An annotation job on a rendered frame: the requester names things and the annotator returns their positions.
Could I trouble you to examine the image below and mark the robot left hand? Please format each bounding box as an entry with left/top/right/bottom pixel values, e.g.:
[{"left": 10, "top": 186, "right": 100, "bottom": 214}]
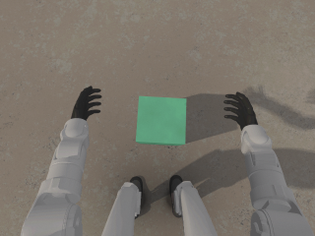
[{"left": 71, "top": 86, "right": 102, "bottom": 121}]

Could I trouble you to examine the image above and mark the robot left forearm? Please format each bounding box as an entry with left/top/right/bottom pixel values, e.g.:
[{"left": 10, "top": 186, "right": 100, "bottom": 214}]
[{"left": 21, "top": 118, "right": 90, "bottom": 236}]

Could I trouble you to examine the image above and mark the left robot upper arm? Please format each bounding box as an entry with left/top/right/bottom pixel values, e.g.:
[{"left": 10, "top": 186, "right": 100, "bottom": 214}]
[{"left": 22, "top": 203, "right": 83, "bottom": 236}]

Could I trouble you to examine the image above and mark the robot foot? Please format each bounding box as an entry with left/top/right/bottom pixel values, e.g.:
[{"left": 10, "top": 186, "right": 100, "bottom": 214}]
[
  {"left": 130, "top": 176, "right": 143, "bottom": 219},
  {"left": 169, "top": 175, "right": 183, "bottom": 218}
]

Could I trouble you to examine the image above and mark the right robot foot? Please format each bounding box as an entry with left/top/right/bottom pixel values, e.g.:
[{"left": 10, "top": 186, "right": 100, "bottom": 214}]
[{"left": 169, "top": 175, "right": 183, "bottom": 218}]

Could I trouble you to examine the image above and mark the right robot upper arm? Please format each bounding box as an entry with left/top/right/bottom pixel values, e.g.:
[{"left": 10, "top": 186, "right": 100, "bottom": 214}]
[{"left": 250, "top": 208, "right": 313, "bottom": 236}]

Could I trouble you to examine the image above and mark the carton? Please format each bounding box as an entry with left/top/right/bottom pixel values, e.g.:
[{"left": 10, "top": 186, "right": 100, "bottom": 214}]
[{"left": 136, "top": 95, "right": 187, "bottom": 146}]

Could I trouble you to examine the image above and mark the robot right forearm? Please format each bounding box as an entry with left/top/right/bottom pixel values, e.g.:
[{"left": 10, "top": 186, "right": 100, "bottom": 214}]
[{"left": 240, "top": 124, "right": 314, "bottom": 236}]

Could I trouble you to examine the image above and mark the left robot foot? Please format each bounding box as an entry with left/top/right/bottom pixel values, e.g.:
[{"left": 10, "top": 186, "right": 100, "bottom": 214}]
[{"left": 130, "top": 176, "right": 143, "bottom": 219}]

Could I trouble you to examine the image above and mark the robot right hand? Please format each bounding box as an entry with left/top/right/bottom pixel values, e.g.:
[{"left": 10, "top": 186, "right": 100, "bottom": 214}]
[{"left": 223, "top": 92, "right": 258, "bottom": 131}]

